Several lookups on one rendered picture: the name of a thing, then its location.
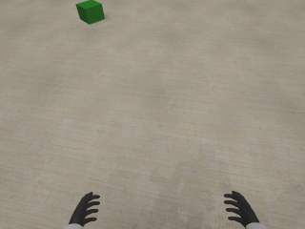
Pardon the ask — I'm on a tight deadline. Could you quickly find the right robot hand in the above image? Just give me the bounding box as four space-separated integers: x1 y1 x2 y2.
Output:
224 191 260 228

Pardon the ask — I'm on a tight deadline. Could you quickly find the left robot hand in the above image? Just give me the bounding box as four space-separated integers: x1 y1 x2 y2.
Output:
69 192 100 227

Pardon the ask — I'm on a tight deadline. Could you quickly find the carton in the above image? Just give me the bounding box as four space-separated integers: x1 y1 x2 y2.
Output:
76 0 105 25

